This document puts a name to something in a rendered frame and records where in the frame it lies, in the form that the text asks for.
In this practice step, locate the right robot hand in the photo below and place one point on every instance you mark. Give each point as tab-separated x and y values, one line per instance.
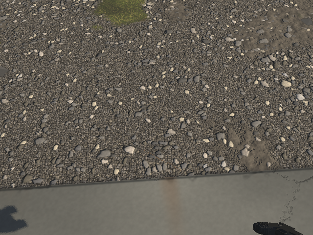
271	228

